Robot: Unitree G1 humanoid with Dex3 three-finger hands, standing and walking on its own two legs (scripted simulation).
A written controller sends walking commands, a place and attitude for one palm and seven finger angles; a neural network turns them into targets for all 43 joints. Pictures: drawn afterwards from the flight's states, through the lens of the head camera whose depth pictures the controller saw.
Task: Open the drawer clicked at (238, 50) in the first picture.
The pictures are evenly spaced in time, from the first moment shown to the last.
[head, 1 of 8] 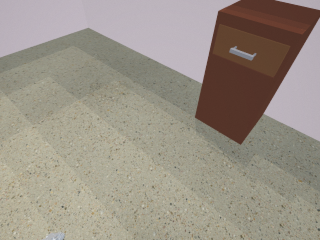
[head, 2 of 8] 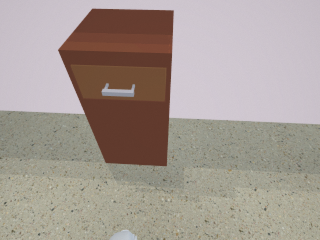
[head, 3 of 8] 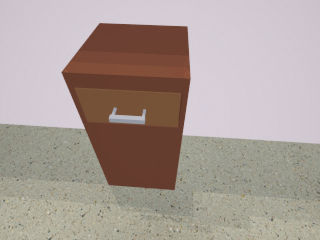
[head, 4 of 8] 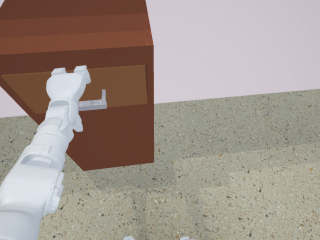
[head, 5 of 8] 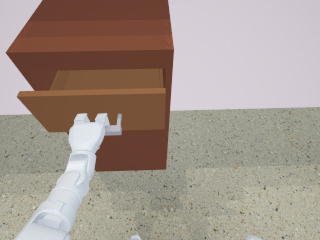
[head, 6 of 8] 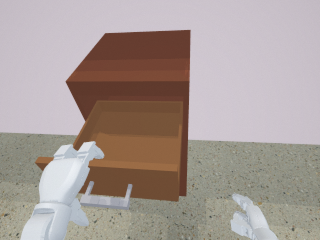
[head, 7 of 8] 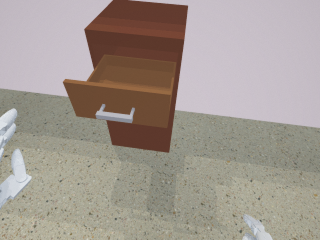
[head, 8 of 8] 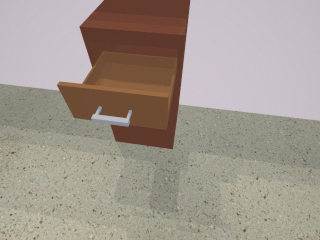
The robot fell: no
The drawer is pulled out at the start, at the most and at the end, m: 0.00 0.30 0.29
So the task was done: yes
